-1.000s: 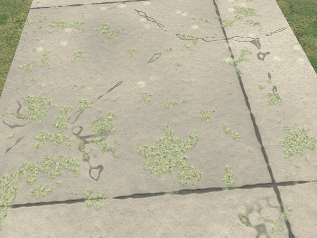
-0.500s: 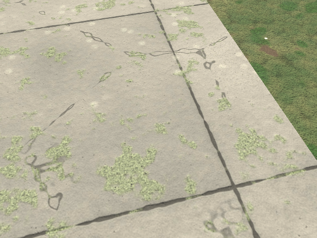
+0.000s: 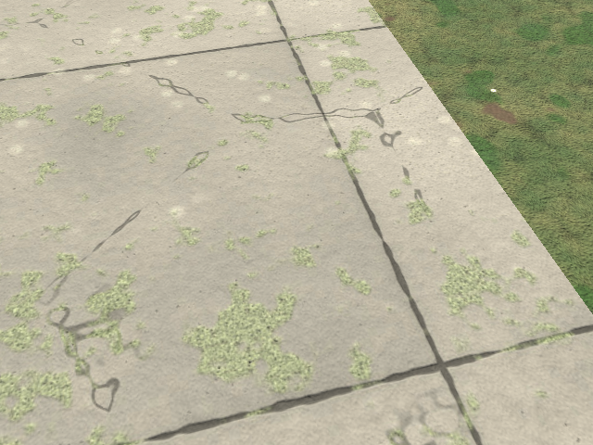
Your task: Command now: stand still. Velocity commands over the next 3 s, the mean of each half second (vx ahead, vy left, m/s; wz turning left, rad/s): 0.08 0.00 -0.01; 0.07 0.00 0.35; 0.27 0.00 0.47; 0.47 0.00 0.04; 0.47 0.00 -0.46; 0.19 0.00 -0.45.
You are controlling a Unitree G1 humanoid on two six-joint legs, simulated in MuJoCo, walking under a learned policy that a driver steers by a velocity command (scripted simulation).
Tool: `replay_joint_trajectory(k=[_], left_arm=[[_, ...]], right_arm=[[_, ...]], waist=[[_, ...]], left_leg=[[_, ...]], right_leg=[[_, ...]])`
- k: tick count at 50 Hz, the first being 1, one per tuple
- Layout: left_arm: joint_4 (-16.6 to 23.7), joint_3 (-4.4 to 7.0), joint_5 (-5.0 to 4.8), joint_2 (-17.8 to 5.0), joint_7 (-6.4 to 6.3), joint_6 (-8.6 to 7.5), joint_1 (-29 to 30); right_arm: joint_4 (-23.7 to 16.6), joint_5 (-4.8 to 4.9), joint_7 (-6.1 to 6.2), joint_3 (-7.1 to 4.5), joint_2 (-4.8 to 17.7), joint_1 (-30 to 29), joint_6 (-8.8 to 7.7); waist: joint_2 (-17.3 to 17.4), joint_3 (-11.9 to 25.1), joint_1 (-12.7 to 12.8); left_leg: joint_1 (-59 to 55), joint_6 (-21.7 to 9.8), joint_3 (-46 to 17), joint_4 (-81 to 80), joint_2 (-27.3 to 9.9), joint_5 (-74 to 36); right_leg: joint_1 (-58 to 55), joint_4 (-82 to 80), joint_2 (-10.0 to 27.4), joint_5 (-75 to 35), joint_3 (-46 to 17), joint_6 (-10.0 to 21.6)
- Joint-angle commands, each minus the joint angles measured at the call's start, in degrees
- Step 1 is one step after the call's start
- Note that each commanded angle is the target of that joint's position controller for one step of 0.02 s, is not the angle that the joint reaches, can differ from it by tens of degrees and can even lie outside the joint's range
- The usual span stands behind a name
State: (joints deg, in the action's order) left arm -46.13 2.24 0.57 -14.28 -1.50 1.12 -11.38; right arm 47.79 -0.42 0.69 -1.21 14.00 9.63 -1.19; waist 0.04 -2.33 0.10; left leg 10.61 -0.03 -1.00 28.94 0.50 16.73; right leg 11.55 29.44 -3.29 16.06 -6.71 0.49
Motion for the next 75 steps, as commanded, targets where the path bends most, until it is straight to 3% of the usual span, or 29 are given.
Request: replay_joint_trajectory(k=[1,12,15,18,20,24,25,26,27,28,29,31,34,40,46,48,49,50,51,52,53,54,56,64,68,72,73,74,75], left_arm=[[2.08,1.54,-0.04,-6.42,-0.41,-0.68,0.43],[-3.55,1.53,-0.24,-6.05,-0.86,-0.66,0.19],[-5.33,1.58,-0.93,-5.68,-1.02,-0.67,-0.8],[-3.38,1.08,-1.73,-3.92,-0.27,-3.36,3.1],[-3.09,1.36,-2.14,-4.92,0.58,-4.94,4.09],[-7.76,1.73,-1.0,-4.05,1.11,-5.3,-3.45],[-8.61,2.21,-0.74,-5.55,0.93,-4.82,-6.43],[-8.48,2.95,-0.71,-9.63,0.29,-4.32,-8.73],[-9.08,2.66,0.05,-10.92,0.55,-4.27,-10.27],[-8.14,2.05,0.19,-8.63,0.48,-4.8,-8.09],[-7.41,2.42,-0.14,-9.99,0.28,-5.1,-6.62],[-5.61,2.3,-0.62,-9.96,-0.13,-5.2,-2.25],[-5.43,1.8,-0.32,-8.37,-1.3,-3.79,-1.87],[-4.21,2.82,-0.37,-11.65,-2.65,-1.54,0.45],[-2.51,3.54,-1.67,-12.91,-1.86,-0.92,4.08],[-2.77,3.36,-1.85,-11.61,-1.7,-0.87,2.65],[-1.57,2.75,0.06,-9.97,-1.25,-1.27,1.69],[1.4,1.45,1.65,-6.05,-0.83,-1.7,3.03],[0.81,2.3,0.02,-9.08,-0.34,-1.62,4.42],[1.2,2.68,-1.41,-10.18,-0.23,-1.54,5.53],[0.31,3.15,-1.23,-10.85,-0.44,-1.59,4.66],[0.37,3.63,-0.61,-11.78,-0.76,-1.67,5.37],[0.82,3.55,-0.34,-10.73,-0.17,-2.29,6.18],[2.74,2.65,-1.04,-8.0,1.02,-5.93,11.0],[3.02,2.21,-1.61,-8.07,2.05,-7.53,10.78],[0.93,2.53,-1.62,-8.57,2.17,-8.76,3.75],[-0.19,2.95,-1.28,-10.0,1.85,-8.95,-1.32],[-1.25,3.54,-0.32,-13.46,1.46,-8.94,-7.26],[-3.25,5.1,0.19,-18.5,2.28,-8.64,-11.8]], right_arm=[[-2.02,0.04,0.16,-1.47,6.68,-0.5,-0.69],[3.03,0.13,0.42,-1.07,6.74,0.88,-0.72],[4.49,0.79,0.86,-1.61,8.41,2.46,-0.32],[5.7,1.57,1.27,-2.81,12.52,6.67,-1.24],[5.39,1.25,1.34,-3.09,12.59,6.26,-2.04],[4.18,1.74,0.99,-2.51,10.55,1.6,-0.79],[4.4,1.38,1.08,-1.81,8.39,2.22,-0.73],[4.0,0.15,1.18,-0.58,4.42,3.67,-0.77],[3.01,0.41,1.68,-0.34,3.74,3.7,-0.59],[3.01,1.23,1.98,-1.3,7.24,3.17,-0.27],[3.01,1.8,1.92,-2.07,9.13,3.23,-0.13],[3.88,2.07,2.09,-2.81,9.04,4.46,0.43],[2.82,2.16,1.51,-2.85,6.7,3.03,1.34],[-2.65,1.84,-0.14,-2.27,5.24,-3.17,2.27],[-5.78,1.81,-2.5,-3.48,7.16,-3.45,2.7],[-4.77,1.44,-2.45,-5.16,9.65,3.08,2.25],[-5.29,1.25,-1.12,-7.21,16.3,6.95,2.19],[-6.37,-0.75,-1.06,-7.24,20.26,7.82,1.55],[-6.88,-0.47,-1.58,-6.14,15.88,6.26,0.5],[-7.74,0.26,-1.42,-5.71,14.2,1.68,-0.29],[-7.7,1.59,-1.11,-5.57,12.6,-0.14,-0.52],[-7.9,2.39,-0.73,-5.31,11.4,-1.45,-0.42],[-8.49,1.52,-0.01,-5.0,11.03,-1.19,-0.55],[-8.39,1.54,0.92,-5.83,13.71,3.53,-1.33],[-7.81,1.43,0.51,-5.23,12.72,5.54,-1.11],[-7.65,1.04,0.01,-3.74,9.55,5.6,-0.86],[-8.01,0.87,-0.01,-2.83,6.89,5.11,-1.05],[-9.07,0.85,-0.04,-1.64,2.84,4.87,-1.47],[-12.04,2.19,0.23,-2.16,5.21,4.43,-2.48]], waist=[[-0.28,2.69,-0.16],[0.09,1.45,-0.24],[2.91,-0.31,-0.65],[10.22,-6.34,-2.16],[8.96,-7.34,-2.02],[6.15,-0.59,2.36],[3.1,1.96,2.99],[-8.34,4.18,2.23],[-15.95,5.18,2.77],[-10.41,2.55,2.54],[-8.03,1.56,2.16],[-4.66,2.2,0.02],[-6.32,2.13,-0.12],[-5.76,1.58,1.14],[-6.09,2.39,-0.24],[-2.15,6.16,-3.34],[9.32,9.25,-4.07],[16.59,14.65,-2.45],[7.54,15.94,-3.73],[6.19,9.65,-2.01],[2.41,7.61,-0.67],[2.74,6.22,-0.27],[6.53,5.26,-0.16],[7.78,3.41,-2.78],[8.19,3.76,-3.69],[7.27,3.5,0.6],[5.37,4.64,2.91],[-4.71,6.27,4.18],[-15.85,4.32,3.83]], left_leg=[[-0.22,-1.24,-3.29,-4.66,-3.3,-10.15],[0.28,-1.35,-3.1,-6.34,-2.7,-8.33],[1.74,-4.06,-5.36,-8.96,-2.74,17.06],[1.44,-12.84,-25.06,-20.03,-16.7,32.79],[1.49,-14.72,-28.2,-21.44,-19.84,26.55],[5.35,-7.41,-9.56,-10.31,-8.87,-5.1],[6.42,-4.73,-5.98,-4.44,-6.13,-8.39],[12.48,-0.6,-0.35,6.77,-0.05,-0.46],[14.49,1.75,-0.63,13.4,1.29,15.26],[17.07,2.77,-3.94,23.21,0.23,20.23],[20.69,2.83,-5.5,30.31,0.58,19.83],[22.36,2.58,-7.22,32.74,-0.95,13.21],[21.02,4.06,-2.92,29.47,-1.17,6.45],[18.36,4.23,1.56,18.5,-3.46,2.03],[12.47,-0.55,5.28,8.45,-2.34,0.11],[0.11,-4.11,5.26,-2.48,0.71,-12.17],[-11.66,-9.32,-10.68,-5.18,-9.14,-36.5],[-17.17,-23.26,-34.59,-7.63,-23.35,-45.55],[-14.2,-23.95,-32.4,-9.46,-23.31,-36.52],[-9.32,-20.71,-25.62,-10.49,-19.99,-30.43],[-6.89,-16.56,-21.5,-12.04,-15.7,-14.94],[-4.5,-14.01,-20.34,-14.15,-13.2,-0.79],[-1.55,-13.55,-20.89,-18.08,-10.52,10.7],[-0.46,-13.35,-21.93,-18.01,-9.36,8.84],[0.85,-12.82,-22.86,-15.96,-10.16,8.76],[5.9,-10.16,-22.96,-10.03,-7.17,11.31],[10.3,-8.17,-20.45,-3.57,-4.7,11.6],[19.28,-4.66,-12.03,12.9,1.62,12.4],[32.87,-3.61,-7.56,25.54,4.85,18.12]], right_leg=[[-0.96,-4.1,3.91,-13.19,-3.54,0.9],[-1.94,-5.22,3.58,-12.55,-2.7,0.39],[2.69,-1.87,-0.18,11.39,1.37,1.27],[13.83,10.55,0.8,10.53,6.01,1.22],[16.42,14.78,4.49,10.59,4.38,1.9],[-4.99,-4.64,0.68,-5.58,8.92,1.11],[-9.53,-6.38,3.11,-9.2,5.1,1.26],[-14.87,-10.04,12.04,-17.69,-6.87,3.86],[-12.84,-12.4,21.5,-22.92,-17.46,11.21],[-11.68,-12.19,22.9,-26.73,-18.01,14.38],[-12.32,-10.97,22.57,-32.03,-14.85,14.22],[-12.8,-9.88,20.81,-39.79,-7.45,11.49],[-11.38,-10.73,17.39,-41.82,1.09,10.52],[-9.68,-12.24,19.34,-37.75,5.98,12.44],[-9.55,-5.19,20.46,-38.29,9.28,9.91],[-5.36,8.51,15.6,-37.09,13.98,5.07],[7.45,24.43,10.11,-15.88,16.39,-0.29],[21.25,39.11,-1.21,26.47,10.38,-3.14],[21.85,44.7,1.81,25.91,1.55,-2.81],[23.92,44.2,3.37,20.51,1.74,-2.09],[24.34,39.6,5.51,14.62,1.92,-1.67],[23.96,34.45,6.79,9.6,1.95,-1.58],[21.49,30.02,5.83,3.22,2.84,-2.0],[17.85,7.06,3.61,-3.64,2.49,-4.46],[12.6,2.26,3.7,-4.68,3.94,-3.22],[-0.64,-5.46,3.61,-5.53,5.73,0.16],[-7.42,-6.9,7.62,-3.01,1.81,1.81],[-15.65,-12.38,17.16,6.56,-11.87,5.93],[-18.72,-18.74,25.94,20.72,-33.24,13.64]])
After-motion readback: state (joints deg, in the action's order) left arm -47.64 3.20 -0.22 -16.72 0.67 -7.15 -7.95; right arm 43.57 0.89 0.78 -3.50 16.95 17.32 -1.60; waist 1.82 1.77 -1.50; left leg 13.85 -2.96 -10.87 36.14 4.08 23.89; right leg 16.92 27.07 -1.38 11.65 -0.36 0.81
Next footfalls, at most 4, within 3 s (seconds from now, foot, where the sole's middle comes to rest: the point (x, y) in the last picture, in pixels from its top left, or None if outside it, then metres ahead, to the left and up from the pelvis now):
0.98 left None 0.16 0.11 -0.77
1.46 right None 0.33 -0.07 -0.77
1.92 left None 0.51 0.31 -0.77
2.48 right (240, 309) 0.86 0.18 -0.77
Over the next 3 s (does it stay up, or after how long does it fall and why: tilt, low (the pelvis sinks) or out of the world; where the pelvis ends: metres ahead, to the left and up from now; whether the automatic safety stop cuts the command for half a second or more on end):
stays up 0.85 0.29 -0.01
